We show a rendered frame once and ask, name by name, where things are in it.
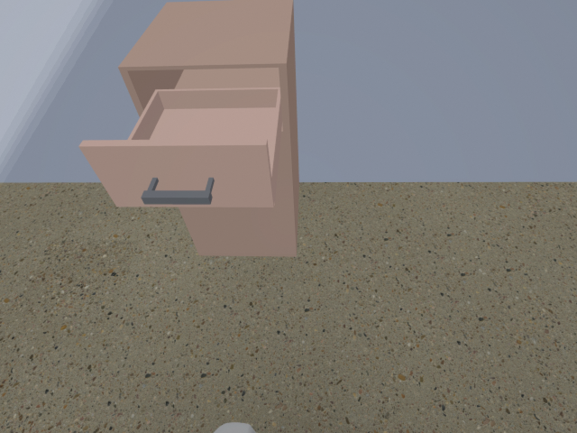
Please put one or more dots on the cabinet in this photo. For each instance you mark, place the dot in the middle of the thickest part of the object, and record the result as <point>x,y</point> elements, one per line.
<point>228,44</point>

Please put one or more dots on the handle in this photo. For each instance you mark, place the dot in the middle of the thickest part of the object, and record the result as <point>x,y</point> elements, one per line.
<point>177,197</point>

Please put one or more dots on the drawer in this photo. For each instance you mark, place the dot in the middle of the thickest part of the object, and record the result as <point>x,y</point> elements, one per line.
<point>185,136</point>

